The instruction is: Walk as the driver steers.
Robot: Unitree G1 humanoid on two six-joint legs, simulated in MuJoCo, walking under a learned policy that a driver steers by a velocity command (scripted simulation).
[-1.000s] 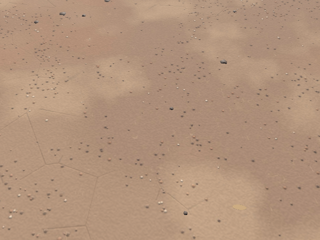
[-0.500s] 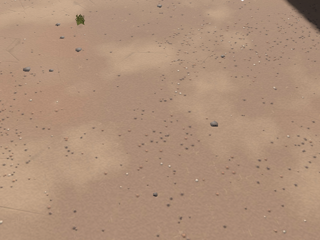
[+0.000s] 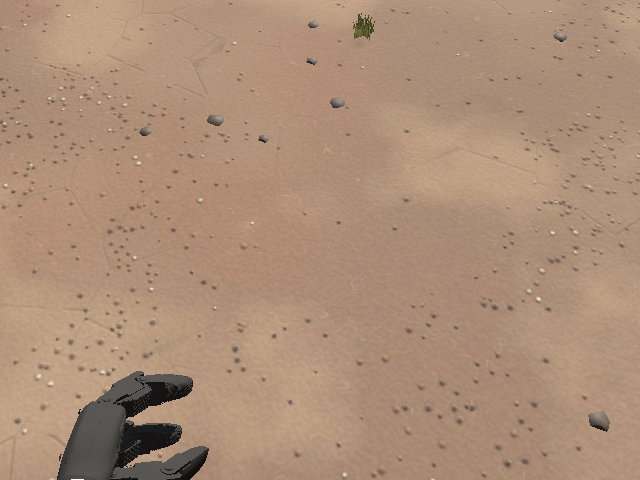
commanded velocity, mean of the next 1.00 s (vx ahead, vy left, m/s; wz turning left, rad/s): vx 0.08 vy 0.00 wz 0.71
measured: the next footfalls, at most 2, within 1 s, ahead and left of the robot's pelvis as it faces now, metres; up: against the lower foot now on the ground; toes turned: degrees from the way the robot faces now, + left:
right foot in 0.12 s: +0.31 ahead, -0.13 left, +0.00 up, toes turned +14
left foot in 0.52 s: +0.10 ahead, +0.05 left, +0.00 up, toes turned +36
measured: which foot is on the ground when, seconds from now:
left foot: down 0.00-0.12, up 0.14-0.50, down 0.52-1.00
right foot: up 0.00-0.10, down 0.12-0.50, up 0.52-0.88, down 0.90-1.00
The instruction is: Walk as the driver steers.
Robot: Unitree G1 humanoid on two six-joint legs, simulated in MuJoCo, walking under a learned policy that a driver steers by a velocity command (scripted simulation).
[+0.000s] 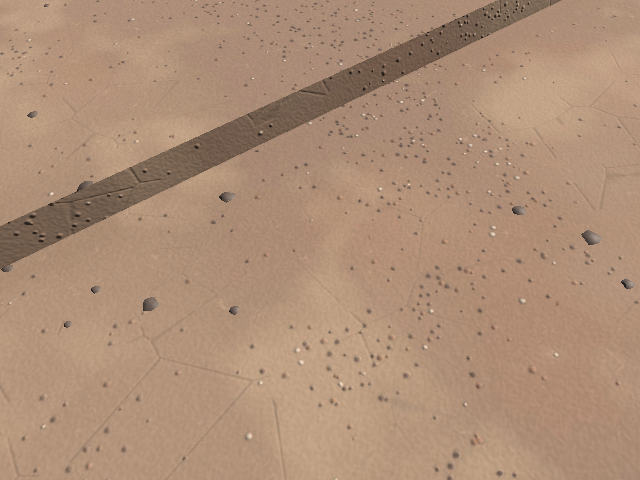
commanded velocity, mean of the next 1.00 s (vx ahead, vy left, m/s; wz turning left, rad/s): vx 0.48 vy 0.00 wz -0.28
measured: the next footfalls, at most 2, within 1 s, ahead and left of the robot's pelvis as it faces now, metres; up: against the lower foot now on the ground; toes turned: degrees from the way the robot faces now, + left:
right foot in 0.96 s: +0.42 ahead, -0.17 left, +0.00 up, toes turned -24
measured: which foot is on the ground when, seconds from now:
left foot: down 0.00-0.98, up 1.00-1.00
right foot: down 0.00-0.52, up 0.54-0.94, down 0.96-1.00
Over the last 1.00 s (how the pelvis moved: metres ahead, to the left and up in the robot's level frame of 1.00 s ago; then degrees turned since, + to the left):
0.15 -0.05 0.00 41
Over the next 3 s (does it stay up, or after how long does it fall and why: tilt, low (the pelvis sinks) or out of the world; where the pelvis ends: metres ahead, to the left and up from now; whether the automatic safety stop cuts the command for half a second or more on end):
stays up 2.07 -0.37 0.01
